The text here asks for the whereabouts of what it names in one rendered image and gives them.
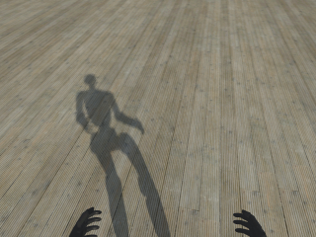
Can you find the left robot hand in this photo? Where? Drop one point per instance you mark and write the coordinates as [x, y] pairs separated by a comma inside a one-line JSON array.
[[81, 228]]

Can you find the right robot hand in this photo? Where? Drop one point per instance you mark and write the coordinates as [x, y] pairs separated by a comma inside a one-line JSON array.
[[255, 229]]

